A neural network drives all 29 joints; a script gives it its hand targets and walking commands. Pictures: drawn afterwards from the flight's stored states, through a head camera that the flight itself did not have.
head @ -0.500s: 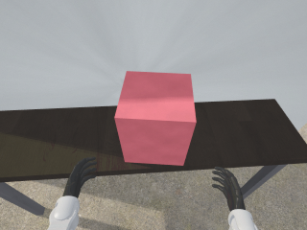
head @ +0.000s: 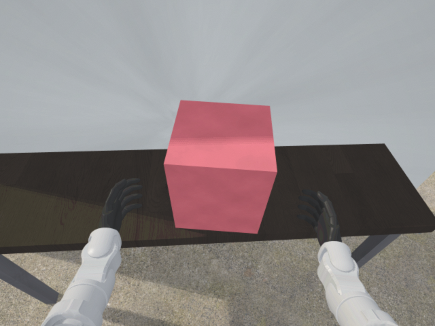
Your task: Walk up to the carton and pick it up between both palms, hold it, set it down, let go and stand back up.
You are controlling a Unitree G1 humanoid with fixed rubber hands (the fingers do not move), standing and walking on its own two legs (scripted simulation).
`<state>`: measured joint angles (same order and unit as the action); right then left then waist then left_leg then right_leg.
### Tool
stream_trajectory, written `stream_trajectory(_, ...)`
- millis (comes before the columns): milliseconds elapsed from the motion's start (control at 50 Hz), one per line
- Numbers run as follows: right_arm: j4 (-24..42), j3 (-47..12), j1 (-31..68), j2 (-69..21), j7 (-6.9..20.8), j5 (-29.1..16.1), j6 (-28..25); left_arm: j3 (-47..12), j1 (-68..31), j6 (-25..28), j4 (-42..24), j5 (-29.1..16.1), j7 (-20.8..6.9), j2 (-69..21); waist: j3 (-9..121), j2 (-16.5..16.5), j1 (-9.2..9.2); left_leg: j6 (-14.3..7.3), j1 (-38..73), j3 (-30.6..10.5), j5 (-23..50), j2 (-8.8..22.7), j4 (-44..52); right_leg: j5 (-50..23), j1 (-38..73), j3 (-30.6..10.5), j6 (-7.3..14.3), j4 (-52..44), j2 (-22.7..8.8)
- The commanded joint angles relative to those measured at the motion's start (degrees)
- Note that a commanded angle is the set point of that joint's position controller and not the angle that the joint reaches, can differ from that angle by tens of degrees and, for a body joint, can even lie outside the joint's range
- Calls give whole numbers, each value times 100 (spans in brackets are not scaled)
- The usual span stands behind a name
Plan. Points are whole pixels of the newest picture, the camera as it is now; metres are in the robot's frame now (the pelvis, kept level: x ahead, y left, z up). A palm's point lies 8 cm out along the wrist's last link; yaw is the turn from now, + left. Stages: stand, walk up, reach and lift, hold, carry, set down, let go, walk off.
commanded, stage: reach and lift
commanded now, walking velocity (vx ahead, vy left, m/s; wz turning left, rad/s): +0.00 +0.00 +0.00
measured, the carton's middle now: (220, 169) +0.48 +0.03 -0.02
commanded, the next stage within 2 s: none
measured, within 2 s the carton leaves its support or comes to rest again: neither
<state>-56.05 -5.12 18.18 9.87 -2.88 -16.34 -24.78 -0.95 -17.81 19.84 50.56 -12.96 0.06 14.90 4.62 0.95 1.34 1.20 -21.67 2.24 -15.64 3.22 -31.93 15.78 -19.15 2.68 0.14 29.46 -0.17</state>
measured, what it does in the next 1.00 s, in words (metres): stands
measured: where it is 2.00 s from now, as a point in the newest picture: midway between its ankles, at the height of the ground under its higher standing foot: outside the picture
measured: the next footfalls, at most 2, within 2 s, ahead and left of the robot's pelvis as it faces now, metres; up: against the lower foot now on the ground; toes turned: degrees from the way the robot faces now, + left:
none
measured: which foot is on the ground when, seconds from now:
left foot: down 0.00-1.00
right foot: down 0.00-1.00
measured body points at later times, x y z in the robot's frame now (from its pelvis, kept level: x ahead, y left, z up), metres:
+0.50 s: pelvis +0.00 +0.00 +0.01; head +0.02 +0.01 +0.46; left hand +0.39 +0.23 +0.07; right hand +0.40 -0.18 +0.07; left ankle +0.00 +0.13 -0.73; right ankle -0.01 -0.12 -0.73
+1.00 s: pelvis +0.00 -0.01 +0.01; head +0.04 +0.01 +0.46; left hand +0.45 +0.22 +0.12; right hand +0.46 -0.19 +0.13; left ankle +0.00 +0.13 -0.73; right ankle -0.01 -0.12 -0.73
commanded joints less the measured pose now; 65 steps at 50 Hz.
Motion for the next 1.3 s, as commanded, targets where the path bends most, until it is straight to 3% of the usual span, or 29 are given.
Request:
stream_trajectory(0, 569, -17, 1921, 694, -93, -176, 225, 257, -1759, -261, -288, 12, -154, 616, 1424, -142, 7, 211, 1253, -46, 2265, -320, 255, -1290, 517, -208, 74, -562, 185)
stream_trajectory(100, 785, -11, 2485, 744, -142, -167, 498, 300, -2398, -541, -282, -7, -180, 648, 1499, 28, 16, 183, 1249, 21, 2229, -327, 404, -1339, 538, -171, 11, -684, 203)
stream_trajectory(280, 1314, 121, 3226, 980, -236, -298, 896, 482, -3370, -809, -848, 85, -58, 963, 2647, -355, 42, 264, 1480, 115, 2802, -359, 315, -1949, 812, -188, -13, -678, 208)
stream_trajectory(420, 778, 8, 3612, 1102, -327, -437, 1406, 622, -3689, -1328, -486, 271, -84, 970, 2327, -217, 30, 210, 1476, 114, 2769, -358, 457, -2009, 774, -183, -66, -825, 232)
stream_trajectory(620, 623, 79, 4829, 1406, -249, -566, 1819, 274, -4805, -1774, -53, -28, 6, 898, 2504, -256, -26, 232, 1567, 47, 2579, -270, 535, -1608, 343, -42, -16, -982, 305)
stream_trajectory(720, 520, 8, 5208, 1505, -180, -676, 1967, 278, -5185, -1777, 2, -51, 97, 1062, 3104, -156, 86, 175, 1510, 72, 2690, -282, 520, -1934, 437, -44, -75, -904, 323)
stream_trajectory(840, 509, -94, 5726, 1607, -205, -785, 2015, 445, -5601, -1796, 127, 60, 112, 1306, 3779, -37, 223, 116, 1337, 131, 3189, -315, 412, -2926, 887, -105, -165, -724, 288)
stream_trajectory(1000, -440, -181, 6271, 1652, -221, -903, 2259, 94, -6237, -1898, 1115, -131, 57, 1285, 3119, -132, 91, 134, 1034, 107, 2798, -307, 561, -2709, 639, -115, -140, -805, 226)
stream_trajectory(1160, -740, 87, 6879, 1942, -149, -916, 2323, -347, -7129, -1890, 1188, -466, 119, 1270, 3864, -525, -156, 370, 1652, -21, 3277, -228, 333, -2677, -67, 73, -23, -853, 264)
stream_trajectory(1280, -912, -7, 7145, 1873, -118, -836, 2331, -356, -7272, -1823, 1737, -443, 82, 1346, 3954, -277, -92, 284, 1425, -58, 3341, -211, 298, -2916, 40, 92, -87, -750, 270)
